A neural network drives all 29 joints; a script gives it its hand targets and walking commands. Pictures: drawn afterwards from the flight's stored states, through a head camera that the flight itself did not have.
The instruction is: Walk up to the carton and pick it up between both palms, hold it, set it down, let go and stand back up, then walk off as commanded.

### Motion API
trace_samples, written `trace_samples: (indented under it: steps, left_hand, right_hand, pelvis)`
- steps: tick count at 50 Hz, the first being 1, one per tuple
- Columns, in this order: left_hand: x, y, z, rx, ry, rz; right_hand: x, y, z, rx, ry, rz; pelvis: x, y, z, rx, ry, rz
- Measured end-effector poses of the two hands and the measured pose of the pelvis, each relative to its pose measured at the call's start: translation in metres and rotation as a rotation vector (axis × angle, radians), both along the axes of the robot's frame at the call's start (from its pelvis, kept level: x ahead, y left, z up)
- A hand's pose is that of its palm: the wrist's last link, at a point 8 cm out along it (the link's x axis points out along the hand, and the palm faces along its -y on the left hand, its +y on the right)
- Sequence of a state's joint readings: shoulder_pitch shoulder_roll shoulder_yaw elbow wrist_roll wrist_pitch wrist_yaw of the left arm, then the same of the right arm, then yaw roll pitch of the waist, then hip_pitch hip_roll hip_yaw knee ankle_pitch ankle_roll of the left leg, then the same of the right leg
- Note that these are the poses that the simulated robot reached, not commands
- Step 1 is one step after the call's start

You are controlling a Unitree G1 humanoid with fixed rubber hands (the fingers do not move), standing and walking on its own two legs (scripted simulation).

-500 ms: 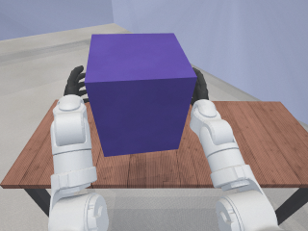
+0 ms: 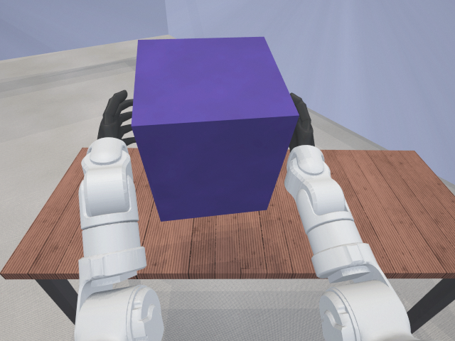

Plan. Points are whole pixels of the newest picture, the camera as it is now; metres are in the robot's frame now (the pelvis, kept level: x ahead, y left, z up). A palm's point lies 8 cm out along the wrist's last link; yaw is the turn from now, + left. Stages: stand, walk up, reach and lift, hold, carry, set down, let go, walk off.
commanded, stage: set down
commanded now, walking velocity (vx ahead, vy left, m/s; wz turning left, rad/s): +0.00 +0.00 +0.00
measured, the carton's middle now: (209, 134) +0.44 +0.02 +0.20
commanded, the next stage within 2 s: none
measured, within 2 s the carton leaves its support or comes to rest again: neither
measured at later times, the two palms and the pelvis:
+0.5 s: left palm (140, 166) +0.42 +0.15 +0.15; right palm (297, 155) +0.41 -0.15 +0.16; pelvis +0.03 +0.00 +0.00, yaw +0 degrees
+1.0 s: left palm (151, 180) +0.41 +0.13 +0.11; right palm (304, 173) +0.40 -0.16 +0.13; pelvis +0.02 +0.00 +0.00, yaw +0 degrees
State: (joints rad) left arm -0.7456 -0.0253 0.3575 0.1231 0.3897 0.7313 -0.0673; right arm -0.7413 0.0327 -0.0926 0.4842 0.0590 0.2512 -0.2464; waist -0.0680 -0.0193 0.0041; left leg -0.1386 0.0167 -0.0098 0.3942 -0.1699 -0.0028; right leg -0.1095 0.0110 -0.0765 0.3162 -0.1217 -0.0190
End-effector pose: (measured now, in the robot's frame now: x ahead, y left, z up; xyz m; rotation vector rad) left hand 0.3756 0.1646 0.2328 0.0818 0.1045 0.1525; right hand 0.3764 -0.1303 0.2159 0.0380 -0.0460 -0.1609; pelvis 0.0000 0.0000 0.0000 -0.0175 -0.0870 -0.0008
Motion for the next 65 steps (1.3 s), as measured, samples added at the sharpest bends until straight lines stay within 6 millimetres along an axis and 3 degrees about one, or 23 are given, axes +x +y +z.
trace_samples:
  steps: [5,9,13,22,29,36,45,54,65]
  left_hand:
    - [0.011,-0.007,-0.027,-0.011,0.073,-0.069]
    - [0.022,-0.014,-0.054,-0.012,0.142,-0.086]
    - [0.033,-0.019,-0.067,0.018,0.142,-0.065]
    - [0.048,-0.021,-0.079,0.052,0.117,-0.055]
    - [0.041,-0.015,-0.096,0.045,0.151,-0.058]
    - [0.034,-0.014,-0.094,0.036,0.113,-0.063]
    - [0.032,-0.029,-0.123,0.024,0.196,-0.104]
    - [0.049,-0.034,-0.113,-0.01,0.124,-0.08]
    - [0.067,-0.034,-0.131,-0.029,0.166,-0.084]
  right_hand:
    - [0.005,-0.011,-0.002,-0.053,-0.044,-0.014]
    - [0.015,-0.018,-0.018,-0.057,-0.035,-0.013]
    - [0.025,-0.02,-0.033,-0.056,-0.041,-0.012]
    - [0.038,-0.021,-0.047,-0.019,-0.054,-0.022]
    - [0.033,-0.015,-0.061,-0.035,-0.017,-0.015]
    - [0.024,-0.014,-0.057,-0.087,-0.036,-0.02]
    - [0.017,-0.03,-0.09,-0.073,0.094,-0.045]
    - [0.026,-0.034,-0.087,-0.074,0.066,-0.049]
    - [0.041,-0.034,-0.108,-0.065,0.148,-0.05]
  pelvis:
    - [0.003,0.002,0.0,0.002,0.004,0.002]
    - [0.007,0.002,0.001,0.004,0.011,0.003]
    - [0.012,0.001,0.001,0.006,0.018,0.004]
    - [0.025,-0.001,0.002,0.007,0.038,0.003]
    - [0.024,0.001,0.002,0.006,0.038,0.004]
    - [0.018,0.003,0.002,0.006,0.03,0.004]
    - [0.017,0.003,0.002,0.007,0.029,0.004]
    - [0.026,0.001,0.002,0.007,0.041,0.003]
    - [0.039,0.001,0.003,0.007,0.06,0.004]
